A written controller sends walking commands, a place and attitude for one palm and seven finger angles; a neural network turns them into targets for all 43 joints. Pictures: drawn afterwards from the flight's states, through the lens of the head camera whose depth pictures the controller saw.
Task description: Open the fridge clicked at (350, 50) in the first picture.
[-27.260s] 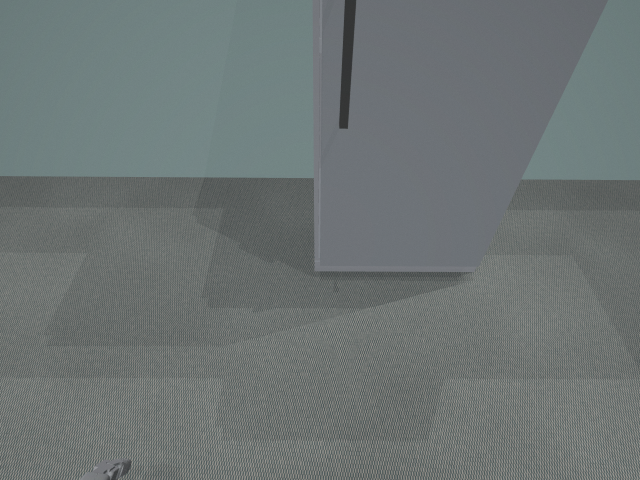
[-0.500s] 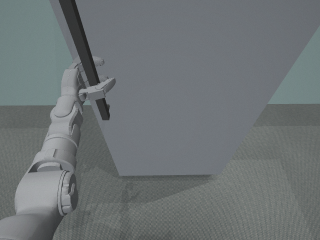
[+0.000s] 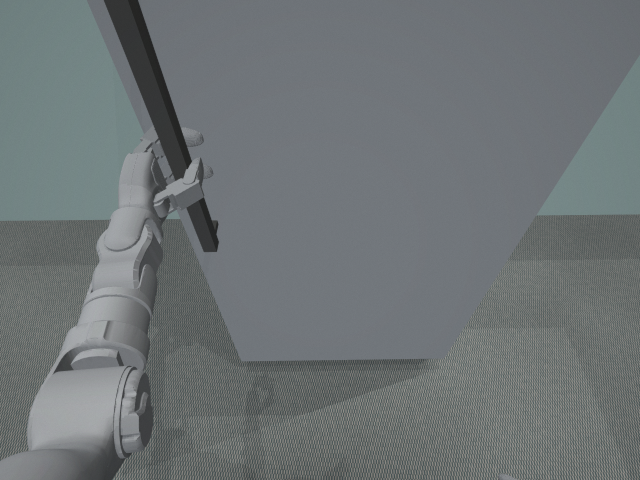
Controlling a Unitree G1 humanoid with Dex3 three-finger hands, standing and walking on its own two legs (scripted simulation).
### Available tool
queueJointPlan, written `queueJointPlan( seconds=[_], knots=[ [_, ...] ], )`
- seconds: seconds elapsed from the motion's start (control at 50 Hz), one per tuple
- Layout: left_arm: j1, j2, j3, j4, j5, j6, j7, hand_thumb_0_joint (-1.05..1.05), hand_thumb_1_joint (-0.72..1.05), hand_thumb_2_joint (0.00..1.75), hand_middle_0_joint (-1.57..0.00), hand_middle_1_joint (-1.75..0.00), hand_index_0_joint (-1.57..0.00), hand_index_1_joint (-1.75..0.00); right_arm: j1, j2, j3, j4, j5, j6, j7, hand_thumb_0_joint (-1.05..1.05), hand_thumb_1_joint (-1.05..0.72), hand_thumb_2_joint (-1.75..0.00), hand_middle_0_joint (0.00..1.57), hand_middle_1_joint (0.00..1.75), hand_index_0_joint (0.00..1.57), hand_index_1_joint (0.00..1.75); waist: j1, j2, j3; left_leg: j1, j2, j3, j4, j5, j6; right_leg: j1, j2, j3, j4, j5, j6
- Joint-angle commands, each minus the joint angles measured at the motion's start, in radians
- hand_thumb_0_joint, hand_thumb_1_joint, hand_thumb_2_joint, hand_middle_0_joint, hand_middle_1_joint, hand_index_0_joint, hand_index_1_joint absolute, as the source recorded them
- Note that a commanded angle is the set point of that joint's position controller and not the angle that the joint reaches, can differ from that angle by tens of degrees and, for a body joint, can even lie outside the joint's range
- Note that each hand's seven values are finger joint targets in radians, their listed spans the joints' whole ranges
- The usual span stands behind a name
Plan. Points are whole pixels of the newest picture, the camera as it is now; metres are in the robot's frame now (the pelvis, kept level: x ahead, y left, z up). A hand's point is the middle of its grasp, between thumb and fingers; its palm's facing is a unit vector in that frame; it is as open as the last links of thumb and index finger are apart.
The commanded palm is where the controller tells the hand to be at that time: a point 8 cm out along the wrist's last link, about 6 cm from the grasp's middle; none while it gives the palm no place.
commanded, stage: grip the handle and tug to test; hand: left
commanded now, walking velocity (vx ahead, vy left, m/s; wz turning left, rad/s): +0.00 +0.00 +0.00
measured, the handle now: (181, 145) +0.50 +0.18 +0.15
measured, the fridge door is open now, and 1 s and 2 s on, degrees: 0 11 44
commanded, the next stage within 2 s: pull the door a little, standing still in 0.40 s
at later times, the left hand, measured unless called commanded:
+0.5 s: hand (193, 192) +0.43 +0.15 +0.14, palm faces +0.00 -1.00 +0.00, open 5.9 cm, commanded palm +0.39 +0.20 +0.14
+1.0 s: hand (188, 252) +0.34 +0.14 +0.14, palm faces -0.04 -0.99 -0.13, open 6.3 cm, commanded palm +0.31 +0.20 +0.13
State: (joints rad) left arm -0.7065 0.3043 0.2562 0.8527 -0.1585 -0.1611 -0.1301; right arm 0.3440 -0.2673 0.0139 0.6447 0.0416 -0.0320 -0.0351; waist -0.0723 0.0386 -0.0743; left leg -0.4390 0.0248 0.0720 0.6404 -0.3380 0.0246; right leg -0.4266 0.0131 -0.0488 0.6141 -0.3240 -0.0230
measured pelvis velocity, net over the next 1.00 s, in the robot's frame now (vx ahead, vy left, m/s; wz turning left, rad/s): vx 0.05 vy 0.01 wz -0.03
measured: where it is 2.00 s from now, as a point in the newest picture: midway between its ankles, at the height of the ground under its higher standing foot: outside the picture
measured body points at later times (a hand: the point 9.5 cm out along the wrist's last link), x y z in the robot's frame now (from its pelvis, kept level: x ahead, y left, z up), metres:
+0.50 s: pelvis +0.04 +0.00 +0.01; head +0.06 -0.01 +0.46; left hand +0.43 +0.21 +0.14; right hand +0.15 -0.25 -0.10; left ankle -0.01 +0.11 -0.72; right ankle -0.01 -0.10 -0.72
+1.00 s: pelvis +0.05 +0.01 +0.02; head +0.04 -0.01 +0.47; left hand +0.33 +0.20 +0.15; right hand +0.21 -0.22 -0.07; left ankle -0.01 +0.11 -0.71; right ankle -0.01 -0.10 -0.71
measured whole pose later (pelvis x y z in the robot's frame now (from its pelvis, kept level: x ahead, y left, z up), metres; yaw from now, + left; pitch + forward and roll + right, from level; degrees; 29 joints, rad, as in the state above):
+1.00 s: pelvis +0.05 +0.01 +0.02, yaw -2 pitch +2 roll +0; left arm 0.06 0.21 0.07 -0.08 -0.13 0.06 -0.08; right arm 0.23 -0.22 0.04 0.54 0.02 0.02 -0.05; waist 0.00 0.05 -0.07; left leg -0.20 -0.01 0.04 0.55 -0.25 0.03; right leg -0.19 0.00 -0.03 0.50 -0.25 0.00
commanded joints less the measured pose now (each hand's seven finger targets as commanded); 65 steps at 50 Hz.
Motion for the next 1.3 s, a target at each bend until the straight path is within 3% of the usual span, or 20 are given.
queueJointPlan(
  seconds=[0.0,0.14,0.3,0.36,0.48,0.54,0.62,0.68,0.78,0.8,0.84,0.86,0.9,0.92,0.94,0.98,1.08,1.14,1.22,1.28],
  knots=[
    [-0.407,0.173,0.009,-0.331,-0.012,-0.088,-0.029,0.0,0.9,0.9,-0.45,-1.4,-0.45,-1.4,0.014,-0.131,-0.048,-0.119,-0.002,-0.039,-0.006,0.0,-0.9,-0.9,0.2,0.3,0.2,0.3,0.027,0.002,-0.42,0.263,-0.02,-0.067,-0.025,0.517,0.015,0.169,0.016,0.023,-0.029,0.532,-0.003],
    [-0.181,0.184,0.044,-0.44,-0.035,-0.05,-0.041,0.0,0.9,0.9,-0.45,-1.4,-0.45,-1.4,-0.023,-0.127,-0.047,-0.155,0.003,-0.032,0.0,0.0,-0.9,-0.9,0.2,0.3,0.2,0.3,0.073,-0.028,-0.404,0.249,-0.017,-0.049,-0.041,0.602,0.021,0.259,0.008,0.027,-0.032,0.638,-0.001],
    [-0.055,0.162,0.04,-0.604,-0.041,0.027,-0.041,0.0,0.9,0.9,-0.45,-1.4,-0.45,-1.4,-0.053,-0.116,-0.049,-0.183,0.004,-0.019,0.001,0.0,-0.9,-0.9,0.2,0.3,0.2,0.3,0.091,0.012,-0.402,0.304,-0.011,-0.044,-0.056,0.709,0.015,0.289,0.004,0.023,-0.045,0.695,0.0],
    [0.04,0.147,0.039,-0.685,-0.047,0.052,-0.036,0.0,0.9,0.9,-0.45,-1.4,-0.45,-1.4,-0.065,-0.112,-0.049,-0.197,0.004,-0.018,0.004,0.0,-0.9,-0.9,0.2,0.3,0.2,0.3,0.102,-0.028,-0.412,0.317,-0.007,-0.043,-0.063,0.773,0.014,0.326,0.001,0.019,-0.046,0.753,0.003],
    [0.045,0.121,0.019,-0.759,-0.04,0.092,-0.014,0.0,0.9,0.9,-0.45,-1.4,-0.45,-1.4,-0.103,-0.107,-0.045,-0.196,0.004,-0.018,-0.001,0.0,-0.9,-0.9,0.2,0.3,0.2,0.3,0.083,-0.016,-0.322,0.318,-0.008,-0.049,-0.09,0.653,0.01,0.28,0.007,0.014,-0.081,0.64,-0.001],
    [-0.085,0.101,-0.012,-0.723,-0.025,0.113,0.013,0.0,0.9,0.9,-0.45,-1.4,-0.45,-1.4,-0.106,-0.107,-0.043,-0.176,0.002,-0.013,-0.015,0.0,-0.9,-0.9,0.2,0.3,0.2,0.3,0.042,-0.032,-0.261,0.304,-0.014,-0.057,-0.086,0.597,0.015,0.237,0.008,0.014,-0.092,0.607,0.001],
    [0.065,0.071,-0.025,-0.801,-0.027,0.154,0.006,0.0,0.9,0.9,-0.45,-1.4,-0.45,-1.4,-0.09,-0.099,-0.049,-0.186,-0.007,-0.005,-0.011,0.0,-0.9,-0.9,0.2,0.3,0.2,0.3,0.084,0.022,-0.409,0.391,-0.015,-0.054,-0.039,0.91,0.006,0.314,-0.006,0.011,-0.049,0.826,0.004],
    [0.133,0.044,-0.039,-0.861,-0.036,0.156,0.001,0.0,0.9,0.9,-0.45,-1.4,-0.45,-1.4,-0.125,-0.088,-0.042,-0.203,-0.006,-0.011,-0.008,0.0,-0.9,-0.9,0.2,0.3,0.2,0.3,0.096,-0.036,-0.398,0.373,-0.013,-0.064,-0.071,0.81,0.003,0.332,-0.005,0.002,-0.06,0.762,0.003],
    [0.335,0.0,-0.064,-0.984,-0.052,0.106,0.004,0.0,0.9,0.9,-0.45,-1.4,-0.45,-1.4,-0.221,-0.072,-0.024,-0.241,0.0,-0.03,-0.005,0.0,-0.9,-0.9,0.2,0.3,0.2,0.3,0.115,-0.054,-0.211,0.294,-0.018,-0.056,-0.148,0.466,0.003,0.301,0.0,0.0,-0.12,0.503,-0.011],
    [0.375,-0.007,-0.075,-1.021,-0.051,0.103,0.002,0.0,0.9,0.9,-0.45,-1.4,-0.45,-1.4,-0.224,-0.069,-0.019,-0.245,-0.001,-0.031,-0.003,0.0,-0.9,-0.9,0.2,0.3,0.2,0.3,0.114,-0.045,-0.199,0.298,-0.019,-0.057,-0.148,0.493,0.004,0.308,-0.001,0.001,-0.119,0.525,-0.013],
    [0.532,-0.01,-0.073,-1.104,-0.049,0.133,-0.004,0.0,0.9,0.9,-0.45,-1.4,-0.45,-1.4,-0.208,-0.064,-0.024,-0.262,-0.006,-0.022,0.003,0.0,-0.9,-0.9,0.2,0.3,0.2,0.3,0.128,-0.029,-0.259,0.338,-0.009,-0.053,-0.108,0.788,0.009,0.377,-0.013,0.001,-0.081,0.773,-0.004],
    [0.606,0.001,-0.066,-1.172,-0.048,0.165,-0.009,0.0,0.9,0.9,-0.45,-1.4,-0.45,-1.4,-0.197,-0.066,-0.028,-0.275,-0.008,-0.011,0.008,0.0,-0.9,-0.9,0.2,0.3,0.2,0.3,0.136,-0.025,-0.317,0.354,-0.007,-0.043,-0.077,0.908,0.008,0.421,-0.024,0.002,-0.057,0.922,0.009],
    [0.549,0.067,-0.032,-1.309,-0.045,0.209,-0.003,0.0,0.9,0.9,-0.45,-1.4,-0.45,-1.4,-0.222,-0.064,-0.024,-0.28,-0.008,-0.004,0.001,0.0,-0.9,-0.9,0.2,0.3,0.2,0.3,0.145,0.002,-0.367,0.372,-0.017,-0.039,-0.094,0.832,0.007,0.435,-0.027,0.007,-0.07,0.895,0.009],
    [0.169,0.279,0.025,-1.335,0.07,0.103,0.101,0.0,0.9,0.9,-0.45,-1.4,-0.45,-1.4,-0.198,-0.066,0.005,-0.281,-0.006,-0.006,-0.037,0.0,-0.9,-0.9,0.2,0.3,0.2,0.3,0.041,0.072,-0.169,0.357,-0.01,-0.073,-0.069,0.719,0.022,0.288,-0.076,0.058,-0.125,0.772,0.012],
    [0.388,0.108,-0.051,-1.15,0.064,0.093,0.133,0.0,0.9,0.9,-0.45,-1.4,-0.45,-1.4,-0.227,-0.061,-0.004,-0.224,-0.029,0.006,-0.042,0.0,-0.9,-0.9,0.2,0.3,0.2,0.3,0.056,-0.018,-0.14,0.334,0.015,-0.098,-0.08,0.64,0.023,0.258,-0.071,0.033,-0.145,0.645,0.012],
    [0.613,-0.001,-0.155,-1.134,0.073,0.104,0.15,0.0,0.9,0.9,-0.45,-1.4,-0.45,-1.4,-0.252,-0.073,-0.002,-0.248,-0.04,0.021,-0.04,0.0,-0.9,-0.9,0.2,0.3,0.2,0.3,0.073,-0.042,-0.106,0.312,0.025,-0.108,-0.135,0.648,0.02,0.272,-0.057,0.015,-0.146,0.594,0.024],
    [0.696,-0.014,-0.195,-1.27,0.102,0.079,0.178,0.0,0.9,0.9,-0.45,-1.4,-0.45,-1.4,-0.24,-0.068,-0.011,-0.267,-0.056,0.062,-0.025,0.0,-0.9,-0.9,0.2,0.3,0.2,0.3,0.048,0.038,-0.191,0.482,0.073,-0.146,-0.13,1.065,0.022,0.223,-0.022,-0.004,-0.088,0.516,0.033],
    [0.721,-0.026,-0.214,-1.322,0.109,0.071,0.189,0.0,0.9,0.9,-0.45,-1.4,-0.45,-1.4,-0.249,-0.053,-0.013,-0.281,-0.059,0.078,-0.023,0.0,-0.9,-0.9,0.2,0.3,0.2,0.3,0.041,0.012,-0.234,0.526,0.076,-0.157,-0.109,1.115,0.02,0.213,-0.024,-0.011,-0.095,0.526,0.036],
    [0.763,-0.042,-0.238,-1.327,0.114,0.058,0.195,0.0,0.9,0.9,-0.45,-1.4,-0.45,-1.4,-0.271,-0.035,-0.009,-0.291,-0.06,0.092,-0.031,0.0,-0.9,-0.9,0.2,0.3,0.2,0.3,0.044,-0.043,-0.233,0.41,0.063,-0.155,-0.141,0.864,0.011,0.276,-0.055,-0.006,-0.117,0.596,0.033],
    [0.777,-0.054,-0.25,-1.322,0.118,0.051,0.198,0.0,0.9,0.9,-0.45,-1.4,-0.45,-1.4,-0.281,-0.017,-0.01,-0.284,-0.058,0.085,-0.04,0.0,-0.9,-0.9,0.2,0.3,0.2,0.3,0.042,-0.097,-0.192,0.321,0.053,-0.155,-0.192,0.633,0.013,0.27,-0.059,-0.003,-0.16,0.504,0.045]
  ],
)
